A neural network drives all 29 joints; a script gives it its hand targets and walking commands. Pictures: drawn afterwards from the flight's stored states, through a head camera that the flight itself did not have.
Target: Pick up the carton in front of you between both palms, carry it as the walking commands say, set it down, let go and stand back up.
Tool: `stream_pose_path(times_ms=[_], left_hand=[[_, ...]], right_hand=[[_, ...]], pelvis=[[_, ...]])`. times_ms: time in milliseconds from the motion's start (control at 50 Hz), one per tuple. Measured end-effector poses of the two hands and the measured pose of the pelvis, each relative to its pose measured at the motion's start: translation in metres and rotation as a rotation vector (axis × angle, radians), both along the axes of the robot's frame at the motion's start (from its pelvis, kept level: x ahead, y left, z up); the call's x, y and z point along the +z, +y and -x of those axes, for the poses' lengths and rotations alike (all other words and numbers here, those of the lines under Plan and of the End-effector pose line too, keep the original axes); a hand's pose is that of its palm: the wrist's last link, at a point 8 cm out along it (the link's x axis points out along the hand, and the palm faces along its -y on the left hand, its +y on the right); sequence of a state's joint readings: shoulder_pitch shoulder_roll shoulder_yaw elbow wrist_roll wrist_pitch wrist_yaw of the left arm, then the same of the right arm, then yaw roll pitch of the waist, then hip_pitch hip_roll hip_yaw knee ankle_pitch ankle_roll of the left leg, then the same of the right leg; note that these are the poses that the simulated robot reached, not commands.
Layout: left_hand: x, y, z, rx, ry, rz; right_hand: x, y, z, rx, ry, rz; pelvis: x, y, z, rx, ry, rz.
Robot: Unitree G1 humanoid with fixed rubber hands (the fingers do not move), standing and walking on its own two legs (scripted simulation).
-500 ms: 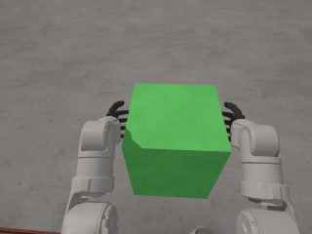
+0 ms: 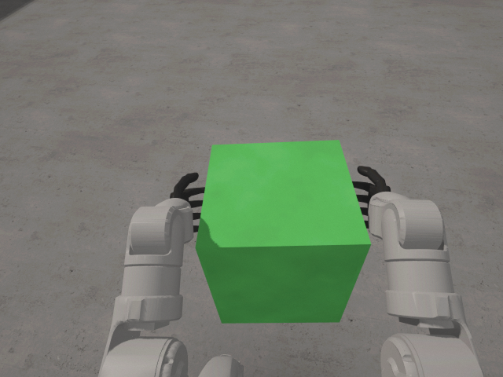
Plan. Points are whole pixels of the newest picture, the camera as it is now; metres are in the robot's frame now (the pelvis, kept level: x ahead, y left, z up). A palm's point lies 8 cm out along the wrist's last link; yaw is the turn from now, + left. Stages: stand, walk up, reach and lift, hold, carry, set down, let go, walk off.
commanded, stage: carry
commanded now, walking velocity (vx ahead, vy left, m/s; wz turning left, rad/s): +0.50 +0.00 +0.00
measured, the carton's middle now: (277, 236) +0.36 +0.01 +0.01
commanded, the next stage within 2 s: none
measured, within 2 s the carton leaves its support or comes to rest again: neither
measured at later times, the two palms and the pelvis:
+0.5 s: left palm (208, 85) +0.67 +0.17 +0.11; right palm (351, 88) +0.65 -0.13 +0.11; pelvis +0.32 +0.04 +0.02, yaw -3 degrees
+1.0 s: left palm (239, 43) +0.89 +0.13 +0.09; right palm (354, 41) +0.90 -0.17 +0.09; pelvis +0.64 -0.03 +0.02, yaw +1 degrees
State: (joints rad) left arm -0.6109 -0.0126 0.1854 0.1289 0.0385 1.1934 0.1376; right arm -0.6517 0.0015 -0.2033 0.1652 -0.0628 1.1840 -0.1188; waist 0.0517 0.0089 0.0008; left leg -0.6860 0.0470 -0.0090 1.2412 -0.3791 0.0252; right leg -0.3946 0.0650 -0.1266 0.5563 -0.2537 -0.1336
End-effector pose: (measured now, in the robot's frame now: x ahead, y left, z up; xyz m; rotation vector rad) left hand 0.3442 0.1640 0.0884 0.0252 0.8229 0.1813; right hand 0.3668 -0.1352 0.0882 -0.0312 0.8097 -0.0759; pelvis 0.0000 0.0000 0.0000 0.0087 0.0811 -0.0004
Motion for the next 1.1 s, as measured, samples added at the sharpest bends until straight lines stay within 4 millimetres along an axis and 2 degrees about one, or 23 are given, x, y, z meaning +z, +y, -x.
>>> stream_pose_path(times_ms=[120,240,300,360,460,580,700,800,880,980,1100], left_hand=[[0.015,0.003,-0.074,0.01,-0.059,0.008],[0.035,0.01,-0.168,-0.016,-0.14,0.011],[0.034,0.016,-0.219,-0.038,-0.156,0.022],[0.025,0.017,-0.261,-0.066,-0.115,0.04],[0.018,0.012,-0.306,-0.09,-0.027,0.056],[0.021,0.006,-0.353,-0.05,-0.077,0.107],[0.02,-0.005,-0.403,0.007,-0.142,0.111],[0.004,-0.025,-0.462,-0.001,-0.148,0.053],[-0.006,-0.034,-0.493,0.009,-0.056,0.035],[0.001,-0.036,-0.535,0.023,-0.035,0.029],[0.018,-0.033,-0.607,0.012,-0.102,0.033]], right_hand=[[0.011,0.003,-0.07,-0.019,-0.057,-0.02],[0.031,0.009,-0.155,-0.048,-0.138,-0.023],[0.033,0.015,-0.2,-0.066,-0.154,-0.008],[0.03,0.016,-0.233,-0.083,-0.114,0.026],[0.022,0.011,-0.266,-0.135,-0.026,0.017],[0.03,0.005,-0.314,-0.183,-0.078,-0.019],[0.028,-0.005,-0.376,-0.164,-0.14,-0.046],[0.002,-0.026,-0.44,-0.12,-0.143,-0.051],[-0.011,-0.034,-0.476,-0.105,-0.051,-0.054],[-0.004,-0.037,-0.523,-0.077,-0.03,-0.045],[0.015,-0.033,-0.593,-0.08,-0.098,-0.04]], pelvis=[[0.009,0.004,-0.069,-0.001,0.01,-0.011],[0.004,0.02,-0.155,-0.007,0.015,-0.006],[-0.007,0.031,-0.206,-0.019,0.001,0.005],[-0.005,0.037,-0.242,-0.03,-0.001,-0.007],[0.015,0.044,-0.297,-0.043,0.004,0.028],[0.025,0.038,-0.37,-0.033,0.009,0.048],[0.017,0.016,-0.458,-0.029,-0.002,0.036],[-0.007,-0.008,-0.536,-0.005,-0.026,0.034],[0.003,-0.02,-0.576,0.019,-0.026,0.021],[0.018,-0.026,-0.627,0.016,-0.021,0.001],[0.023,-0.021,-0.7,0.009,-0.022,-0.005]])
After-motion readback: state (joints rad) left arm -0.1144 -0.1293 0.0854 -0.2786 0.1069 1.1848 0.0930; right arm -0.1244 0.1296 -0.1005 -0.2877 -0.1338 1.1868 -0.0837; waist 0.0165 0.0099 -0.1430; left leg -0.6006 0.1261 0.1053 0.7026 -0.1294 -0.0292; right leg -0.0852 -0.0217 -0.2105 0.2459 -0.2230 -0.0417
